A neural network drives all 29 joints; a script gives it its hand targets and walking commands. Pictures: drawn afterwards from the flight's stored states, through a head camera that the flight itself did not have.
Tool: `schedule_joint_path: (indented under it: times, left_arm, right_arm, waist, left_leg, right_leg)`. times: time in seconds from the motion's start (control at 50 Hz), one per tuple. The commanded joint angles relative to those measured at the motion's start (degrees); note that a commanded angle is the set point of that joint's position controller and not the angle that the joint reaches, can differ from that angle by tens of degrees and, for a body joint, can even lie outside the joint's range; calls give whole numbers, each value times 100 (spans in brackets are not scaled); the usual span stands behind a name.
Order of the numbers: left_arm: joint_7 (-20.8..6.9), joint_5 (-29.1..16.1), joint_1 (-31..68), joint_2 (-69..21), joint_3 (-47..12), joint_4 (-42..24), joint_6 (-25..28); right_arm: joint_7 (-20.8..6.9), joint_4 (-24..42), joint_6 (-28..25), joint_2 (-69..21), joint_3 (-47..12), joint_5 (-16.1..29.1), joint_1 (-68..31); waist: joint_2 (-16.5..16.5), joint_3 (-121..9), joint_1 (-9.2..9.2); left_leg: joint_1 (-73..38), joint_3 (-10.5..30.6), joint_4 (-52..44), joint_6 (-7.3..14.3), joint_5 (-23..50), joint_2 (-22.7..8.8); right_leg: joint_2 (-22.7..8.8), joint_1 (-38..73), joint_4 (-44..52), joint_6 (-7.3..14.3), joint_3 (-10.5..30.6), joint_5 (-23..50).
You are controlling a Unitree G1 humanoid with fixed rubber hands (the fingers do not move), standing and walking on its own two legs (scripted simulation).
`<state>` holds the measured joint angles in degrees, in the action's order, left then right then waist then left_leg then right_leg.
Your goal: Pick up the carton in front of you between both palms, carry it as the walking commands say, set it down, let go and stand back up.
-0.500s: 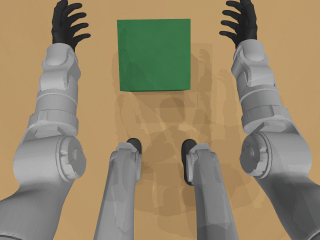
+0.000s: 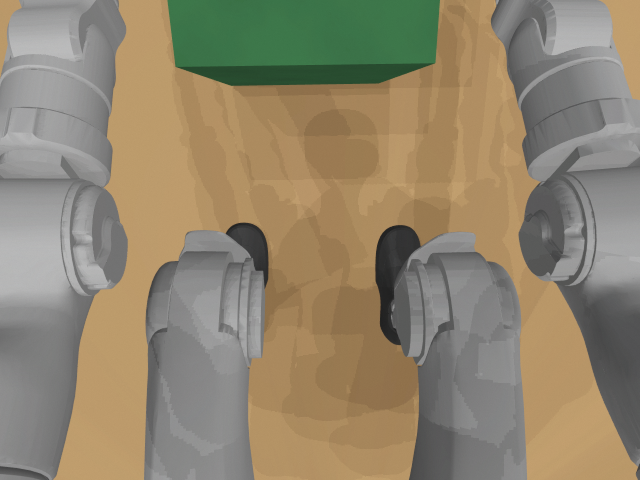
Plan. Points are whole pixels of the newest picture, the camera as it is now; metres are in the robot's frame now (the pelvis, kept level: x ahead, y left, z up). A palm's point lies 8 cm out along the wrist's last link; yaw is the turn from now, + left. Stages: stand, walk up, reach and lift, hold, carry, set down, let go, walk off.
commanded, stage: reach and lift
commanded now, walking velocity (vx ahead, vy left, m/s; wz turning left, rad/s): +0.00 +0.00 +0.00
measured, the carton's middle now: out of the picture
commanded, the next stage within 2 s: none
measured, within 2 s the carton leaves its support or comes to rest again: leaves its support in 0.92 s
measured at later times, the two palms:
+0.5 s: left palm out of the picture +0.55 +0.20 -0.19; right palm out of the picture +0.56 -0.13 -0.19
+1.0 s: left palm out of the picture +0.54 +0.18 -0.16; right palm out of the picture +0.56 -0.12 -0.15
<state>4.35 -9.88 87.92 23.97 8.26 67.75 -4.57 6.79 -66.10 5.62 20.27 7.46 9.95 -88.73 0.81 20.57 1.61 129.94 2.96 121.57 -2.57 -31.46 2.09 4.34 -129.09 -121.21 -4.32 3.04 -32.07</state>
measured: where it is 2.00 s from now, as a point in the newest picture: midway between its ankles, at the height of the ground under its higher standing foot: (322, 303)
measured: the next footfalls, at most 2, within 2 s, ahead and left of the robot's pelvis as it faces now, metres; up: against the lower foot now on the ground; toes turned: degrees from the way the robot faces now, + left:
none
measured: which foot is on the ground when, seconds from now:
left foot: down 0.00-1.00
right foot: down 0.00-1.00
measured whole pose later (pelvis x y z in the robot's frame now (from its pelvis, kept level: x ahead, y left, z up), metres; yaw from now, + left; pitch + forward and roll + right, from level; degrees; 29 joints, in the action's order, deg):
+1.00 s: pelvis +0.01 +0.00 -0.01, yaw +1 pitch +37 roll -1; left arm 9.7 -7.2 77.1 15.4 8.8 49.5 -15.1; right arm 9.3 -46.7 15.2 11.1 13.2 4.9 -76.4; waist 1.4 17.1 1.1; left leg 128.6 3.8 125.8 -3.5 -34.2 4.2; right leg 6.3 -127.5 -125.8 -5.3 4.2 -35.3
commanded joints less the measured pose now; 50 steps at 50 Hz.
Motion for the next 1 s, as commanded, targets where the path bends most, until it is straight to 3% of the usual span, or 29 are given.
schedule_joint_path:
  times: [0.0, 0.04, 0.18, 0.34, 0.48, 0.52, 0.56, 0.62, 0.66, 0.72, 0.82, 0.92, 0.98]
  left_arm:
    - [26, -86, 1840, 821, 12, -654, 224]
    - [38, -152, 1809, 832, -94, -621, 281]
    - [94, -261, 1288, 643, -249, -664, 351]
    - [54, -171, 1251, 506, -200, -390, 312]
    - [-9, -318, 1891, -67, -577, -478, 274]
    - [-11, -131, 1951, -201, -431, -412, 253]
    - [-256, -98, 2391, -1431, -663, -515, 185]
    - [-993, 111, 3211, -4191, -1041, -682, -48]
    - [-1367, 248, 3131, -5068, -919, -917, -224]
    - [-1659, 304, 2973, -5637, -902, -1207, -424]
    - [-1720, -72, 3090, -6213, -1463, -2026, -552]
    - [-1501, -476, 3388, -6740, -2135, -3592, -702]
    - [-1300, -402, 3292, -7091, -2403, -4322, -889]
  right_arm:
    - [3, 544, -243, 822, -83, 52, -1735]
    - [25, 655, -296, 798, -92, 90, -1723]
    - [99, 885, -394, 549, -253, 270, -1182]
    - [96, 576, -330, 378, -155, 136, -1042]
    - [72, 603, -308, -186, -418, 220, -1661]
    - [65, 573, -287, -356, -312, 57, -1758]
    - [-119, 631, -233, -1375, -372, -166, -2128]
    - [-860, 815, -14, -4252, -735, -401, -2916]
    - [-1235, 961, 172, -5101, -619, -563, -2913]
    - [-1491, 1164, 351, -5592, -536, -681, -2761]
    - [-1518, 1993, 464, -6192, -1144, -234, -2921]
    - [-1379, 3215, 653, -7130, -1879, 204, -3100]
    - [-1260, 3969, 833, -7394, -2212, 250, -3082]
  waist:
    - [86, -7049, 140]
    - [92, -7063, 58]
    - [-10, -7693, 93]
    - [30, -6684, 48]
    - [46, -6585, 57]
    - [61, -6520, 97]
    - [19, -6468, -65]
    - [3, -6113, -16]
    - [45, -5909, -17]
    - [48, -5832, -25]
    - [73, -7269, 24]
    - [-28, -10654, 220]
    - [-143, -12109, 259]
  left_leg:
    - [-3403, -456, -736, -27, 1807, -112]
    - [-3693, -397, -584, 6, 2109, -94]
    - [-4171, -441, -325, 7, 2887, -19]
    - [-3250, -483, -509, -5, 1906, -43]
    - [-3212, -497, -629, 14, 1557, 8]
    - [-3267, -507, -644, 7, 1488, 39]
    - [-3287, -523, -604, 9, 1445, 130]
    - [-3128, -581, -516, 69, 1418, 298]
    - [-2940, -621, -469, 85, 1350, 372]
    - [-2756, -640, -435, 134, 1460, 403]
    - [-3376, -700, -330, 164, 2216, 419]
    - [-5235, -738, -376, 116, 3909, 520]
    - [-5887, -820, -549, 68, 4070, 623]
  right_leg:
    - [-231, 3380, 513, 86, -598, 1585]
    - [-202, 3177, 411, 63, -637, 1784]
    - [-114, 3467, 200, 50, -669, 2513]
    - [-125, 3150, 400, 69, -588, 1759]
    - [-37, 3378, 507, 131, -590, 1505]
    - [7, 3460, 510, 124, -594, 1451]
    - [94, 3535, 509, 156, -611, 1466]
    - [273, 3246, 392, 228, -666, 1426]
    - [331, 2971, 320, 262, -750, 1316]
    - [316, 2785, 270, 338, -792, 1416]
    - [342, 3436, 166, 349, -825, 2148]
    - [460, 4510, 212, 258, -895, 3457]
    - [578, 4851, 457, 215, -864, 3476]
